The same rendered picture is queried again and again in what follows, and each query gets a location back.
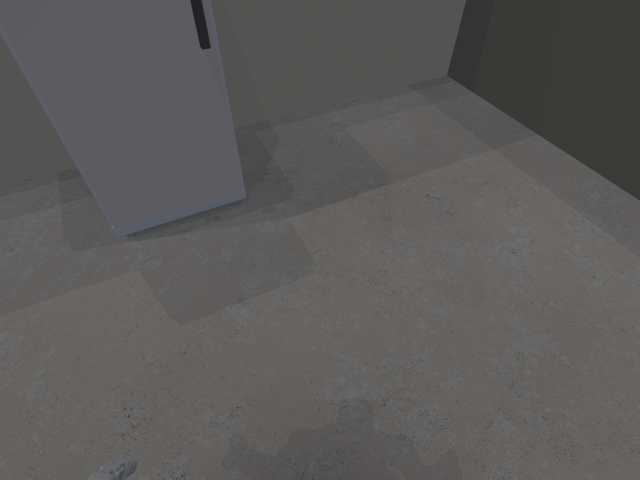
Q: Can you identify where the left robot hand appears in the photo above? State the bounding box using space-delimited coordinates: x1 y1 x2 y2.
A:
86 459 138 480

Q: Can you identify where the fridge door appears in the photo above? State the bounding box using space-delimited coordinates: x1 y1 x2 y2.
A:
0 0 242 228

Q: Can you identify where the handle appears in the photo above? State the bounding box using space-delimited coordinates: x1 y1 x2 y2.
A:
190 0 211 50

